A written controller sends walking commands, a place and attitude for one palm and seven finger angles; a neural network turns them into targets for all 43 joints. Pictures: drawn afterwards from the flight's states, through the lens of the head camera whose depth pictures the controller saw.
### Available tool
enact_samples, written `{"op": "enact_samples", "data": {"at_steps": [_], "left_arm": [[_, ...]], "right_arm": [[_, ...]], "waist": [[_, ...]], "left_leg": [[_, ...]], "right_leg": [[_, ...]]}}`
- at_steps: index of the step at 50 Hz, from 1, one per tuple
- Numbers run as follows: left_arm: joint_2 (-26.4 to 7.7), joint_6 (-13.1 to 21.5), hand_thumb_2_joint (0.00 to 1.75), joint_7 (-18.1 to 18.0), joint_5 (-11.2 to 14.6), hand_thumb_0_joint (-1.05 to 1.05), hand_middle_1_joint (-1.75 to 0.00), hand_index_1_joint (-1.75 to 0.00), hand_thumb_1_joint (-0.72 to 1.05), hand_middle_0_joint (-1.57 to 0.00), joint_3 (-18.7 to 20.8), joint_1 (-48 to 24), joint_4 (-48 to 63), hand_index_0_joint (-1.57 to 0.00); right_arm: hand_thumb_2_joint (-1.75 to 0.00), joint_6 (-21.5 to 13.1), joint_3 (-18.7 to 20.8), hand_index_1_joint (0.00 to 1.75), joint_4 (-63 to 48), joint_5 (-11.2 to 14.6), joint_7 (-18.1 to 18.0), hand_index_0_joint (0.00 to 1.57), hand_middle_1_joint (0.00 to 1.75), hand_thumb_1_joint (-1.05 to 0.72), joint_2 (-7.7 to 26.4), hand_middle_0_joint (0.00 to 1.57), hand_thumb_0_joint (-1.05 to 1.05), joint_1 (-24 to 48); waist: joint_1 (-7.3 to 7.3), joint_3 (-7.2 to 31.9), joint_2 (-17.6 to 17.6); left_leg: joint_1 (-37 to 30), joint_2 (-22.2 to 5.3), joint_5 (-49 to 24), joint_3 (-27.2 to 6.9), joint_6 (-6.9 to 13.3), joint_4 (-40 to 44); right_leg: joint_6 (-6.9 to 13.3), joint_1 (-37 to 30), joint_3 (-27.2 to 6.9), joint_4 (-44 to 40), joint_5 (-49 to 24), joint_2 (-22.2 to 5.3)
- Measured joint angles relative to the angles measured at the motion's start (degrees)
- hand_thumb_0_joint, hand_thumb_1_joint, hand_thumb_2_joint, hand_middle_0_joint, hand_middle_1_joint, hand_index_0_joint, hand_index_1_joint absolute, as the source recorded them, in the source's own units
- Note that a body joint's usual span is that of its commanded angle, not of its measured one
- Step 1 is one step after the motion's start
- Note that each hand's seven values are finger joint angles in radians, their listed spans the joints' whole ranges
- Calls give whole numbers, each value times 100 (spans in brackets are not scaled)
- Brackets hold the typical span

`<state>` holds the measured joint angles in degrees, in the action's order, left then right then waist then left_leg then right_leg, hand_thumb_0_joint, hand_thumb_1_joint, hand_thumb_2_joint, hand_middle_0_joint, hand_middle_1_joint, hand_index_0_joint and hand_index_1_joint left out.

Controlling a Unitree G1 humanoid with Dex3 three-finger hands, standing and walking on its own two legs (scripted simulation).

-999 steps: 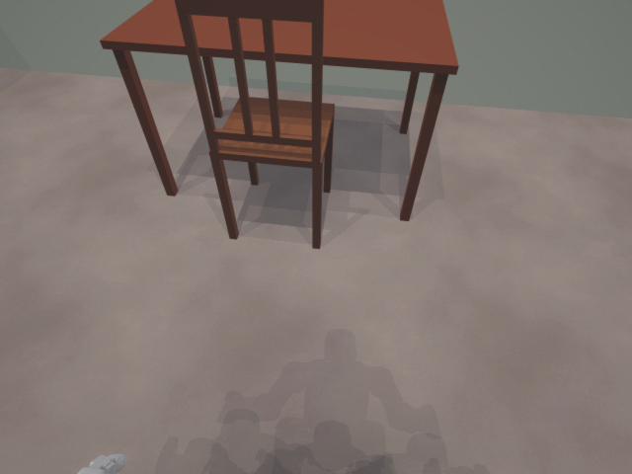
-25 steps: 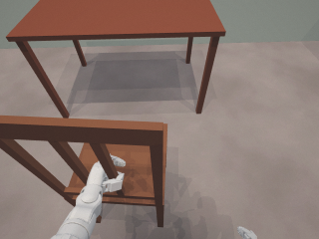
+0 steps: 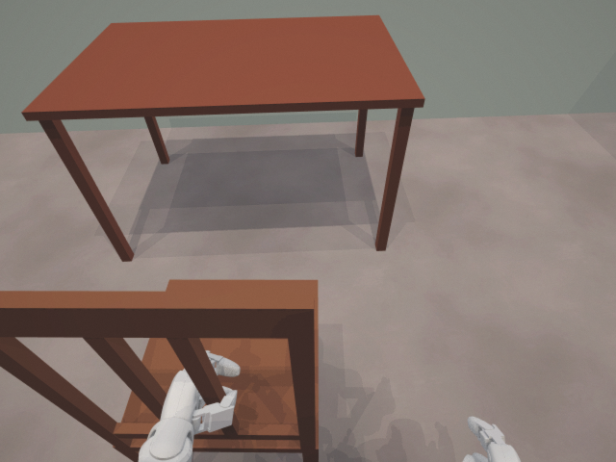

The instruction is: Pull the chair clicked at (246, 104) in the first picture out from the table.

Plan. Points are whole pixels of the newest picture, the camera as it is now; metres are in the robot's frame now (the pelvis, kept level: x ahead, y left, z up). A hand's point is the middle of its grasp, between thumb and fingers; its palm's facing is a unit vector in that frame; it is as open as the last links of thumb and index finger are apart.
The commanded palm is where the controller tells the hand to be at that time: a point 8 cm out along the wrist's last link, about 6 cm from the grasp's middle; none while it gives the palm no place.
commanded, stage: stop walking, hand still on the chair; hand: left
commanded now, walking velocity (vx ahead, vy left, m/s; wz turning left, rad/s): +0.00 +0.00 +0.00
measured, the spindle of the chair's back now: (148, 390) +0.23 +0.25 -0.06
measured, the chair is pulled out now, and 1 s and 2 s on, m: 0.64 0.64 0.64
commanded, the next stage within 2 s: open the thumb and straighten the fingers in 0.08 s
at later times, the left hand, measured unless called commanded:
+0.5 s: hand (225, 395) +0.23 +0.14 -0.07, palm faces -0.01 -0.98 -0.18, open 10.2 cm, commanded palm +0.21 +0.19 -0.05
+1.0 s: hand (223, 402) +0.23 +0.14 -0.08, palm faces +0.01 -0.98 -0.19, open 17.3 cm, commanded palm +0.20 +0.19 -0.06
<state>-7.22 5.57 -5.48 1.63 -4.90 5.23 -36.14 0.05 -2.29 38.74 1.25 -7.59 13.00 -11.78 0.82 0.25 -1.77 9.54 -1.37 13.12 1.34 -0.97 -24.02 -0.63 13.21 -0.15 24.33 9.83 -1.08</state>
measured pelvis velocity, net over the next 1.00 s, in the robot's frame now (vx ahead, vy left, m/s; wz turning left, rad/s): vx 0.03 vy -0.01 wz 0.07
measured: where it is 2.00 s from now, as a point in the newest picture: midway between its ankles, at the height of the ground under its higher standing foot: outside the picture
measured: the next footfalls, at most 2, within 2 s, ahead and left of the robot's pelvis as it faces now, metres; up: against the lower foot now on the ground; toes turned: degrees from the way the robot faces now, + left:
none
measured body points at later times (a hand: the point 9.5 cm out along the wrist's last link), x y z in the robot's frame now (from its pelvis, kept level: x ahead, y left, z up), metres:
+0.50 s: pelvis +0.01 +0.00 -0.03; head +0.03 -0.02 +0.42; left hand +0.23 +0.19 -0.06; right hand +0.17 -0.25 -0.12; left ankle +0.00 +0.13 -0.74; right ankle +0.04 -0.13 -0.74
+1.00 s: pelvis +0.03 -0.01 -0.05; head +0.07 -0.02 +0.40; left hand +0.22 +0.19 -0.06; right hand +0.21 -0.24 -0.13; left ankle +0.00 +0.13 -0.74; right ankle +0.04 -0.13 -0.74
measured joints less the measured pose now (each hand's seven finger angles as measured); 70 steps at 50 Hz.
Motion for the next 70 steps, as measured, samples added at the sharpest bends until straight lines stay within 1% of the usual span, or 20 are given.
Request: {"op": "enact_samples", "data": {"at_steps": [10, 13, 15, 17, 19, 22, 24, 28, 30, 33, 37, 42, 44, 47, 51, 54, 61, 66, 70], "left_arm": [[0, 33, 77, 4, -8, 12, -128, -145, 63, -30, -50, 142, 174, -49], [-75, -122, 77, 94, 54, 11, -131, -145, 61, -31, -33, 230, 489, -49], [-143, -268, 76, 194, 88, 9, -133, -145, 58, -34, -18, 288, 837, -49], [-201, -368, 72, 242, 92, 7, -136, -145, 51, -37, -31, 348, 1180, -49], [-233, -479, 67, 259, 100, 6, -139, -145, 41, -40, -31, 387, 1441, -49], [-241, -742, 56, 261, 105, 4, -140, -144, 19, -44, 13, 421, 1726, -49], [-250, -927, 47, 248, 106, 3, -139, -141, 2, -44, 28, 472, 1945, -48], [-241, -1215, 34, 237, 127, 1, -126, -127, -24, -42, 29, 600, 2322, -43], [-230, -1338, 30, 247, 130, 1, -117, -118, -33, -39, 25, 670, 2489, -40], [-215, -1514, 25, 265, 122, 0, -100, -100, -42, -33, 6, 799, 2746, -34], [-228, -1676, 22, 296, 107, 0, -74, -74, -49, -25, 10, 977, 3037, -25], [-293, -1808, 21, 339, 117, -1, -41, -40, -52, -14, 66, 1207, 3359, -14], [-326, -1832, 20, 350, 113, -1, -30, -29, -53, -10, 68, 1309, 3489, -10], [-347, -1858, 20, 350, 102, -1, -17, -17, -53, -6, 33, 1463, 3680, -6], [-345, -1893, 20, 341, 97, -1, -8, -8, -54, -3, -28, 1552, 3823, -3], [-334, -1900, 20, 344, 87, -1, -5, -4, -54, -2, 9, 1687, 3922, -2], [-375, -1887, 20, 347, 46, -1, -1, -1, -54, -1, 1, 2481, 4476, -1], [-372, -1786, 20, 332, 0, -1, -1, -1, -54, 0, -122, 2961, 4781, 0], [-363, -1713, 20, 344, -52, -1, -1, 0, -54, 0, -226, 3167, 4937, 0]], "right_arm": [[-90, 71, -73, 30, 41, -8, 25, 20, 30, -90, -111, 20, 1, -65], [-90, -5, -35, 30, -36, 126, 274, 20, 30, -90, -92, 20, 1, -84], [-90, -130, 16, 30, -126, 151, 415, 20, 30, -90, -49, 20, 1, -106], [-90, -274, 65, 30, -214, 151, 492, 20, 30, -90, 16, 20, 1, -116], [-90, -393, 101, 30, -292, 146, 534, 20, 30, -90, 81, 20, 1, -115], [-90, -502, 135, 30, -397, 137, 547, 20, 30, -90, 165, 20, 1, -102], [-90, -558, 151, 30, -466, 127, 519, 20, 30, -90, 199, 20, 1, -97], [-90, -661, 145, 30, -572, 101, 445, 20, 30, -90, 222, 20, 1, -114], [-90, -697, 127, 30, -625, 91, 420, 20, 30, -90, 213, 20, 1, -133], [-90, -738, 92, 30, -709, 73, 391, 20, 30, -90, 191, 20, 1, -172], [-90, -765, 38, 30, -810, 49, 355, 20, 30, -90, 159, 20, 1, -217], [-90, -795, 6, 30, -890, 32, 310, 20, 30, -90, 140, 20, 1, -271], [-90, -816, 7, 30, -911, 28, 292, 20, 30, -90, 146, 20, 1, -292], [-90, -852, 20, 30, -937, 27, 265, 20, 30, -90, 166, 20, 1, -326], [-90, -883, 32, 30, -940, 14, 223, 20, 30, -90, 192, 20, 1, -349], [-90, -858, 51, 30, -945, 16, 218, 20, 30, -90, 171, 20, 1, -364], [-90, -839, 119, 30, -1082, 40, 200, 20, 30, -90, 80, 20, 1, -413], [-90, -911, 133, 30, -1155, 38, 162, 20, 30, -90, 52, 20, 1, -406], [-90, -966, 118, 30, -1202, 32, 136, 20, 30, -90, 30, 20, 1, -377]], "waist": [[-9, -31, -17], [122, 56, 31], [145, 91, 51], [161, 125, 34], [172, 175, 15], [175, 260, -14], [177, 304, -44], [166, 411, -106], [157, 462, -124], [144, 531, -153], [132, 592, -172], [126, 639, -179], [130, 651, -185], [136, 669, -196], [138, 671, -187], [141, 720, -152], [167, 815, -135], [123, 842, -158], [74, 850, -175]], "left_leg": [[-15, 13, 30, -18, 1, 18], [330, 56, 126, -115, 0, -281], [615, 61, 258, -153, -1, -592], [883, 59, 398, -174, -1, -894], [1142, 62, 522, -188, 0, -1168], [1483, 67, 692, -197, 1, -1528], [1646, 70, 789, -206, 1, -1715], [1878, 85, 952, -231, 4, -1990], [1969, 89, 1024, -249, -1, -2104], [2081, 89, 1126, -281, -11, -2254], [2198, 87, 1241, -323, -26, -2417], [2325, 77, 1353, -379, -45, -2581], [2366, 74, 1388, -401, -50, -2636], [2425, 76, 1433, -429, -55, -2709], [2493, 88, 1475, -457, -53, -2795], [2539, 83, 1497, -450, -54, -2835], [2596, 67, 1561, -455, -45, -2941], [2693, 86, 1607, -484, -23, -3086], [2796, 108, 1639, -500, -3, -3224]], "right_leg": [[-4, -12, 19, 7, 50, -15], [-3, 295, 110, 322, 195, -70], [4, 556, 140, 606, 328, -80], [10, 802, 155, 870, 448, -82], [6, 1049, 161, 1125, 562, -88], [4, 1387, 160, 1478, 728, -97], [0, 1547, 164, 1662, 826, -103], [0, 1775, 181, 1948, 1002, -122], [2, 1862, 197, 2067, 1083, -128], [9, 1962, 225, 2215, 1194, -132], [22, 2067, 263, 2381, 1322, -134], [39, 2167, 317, 2528, 1441, -128], [43, 2196, 338, 2570, 1476, -126], [45, 2238, 364, 2629, 1523, -130], [43, 2288, 389, 2702, 1568, -143], [46, 2340, 381, 2744, 1587, -139], [39, 2376, 385, 2801, 1621, -122], [18, 2436, 410, 2894, 1650, -141], [2, 2516, 420, 2999, 1672, -162]]}}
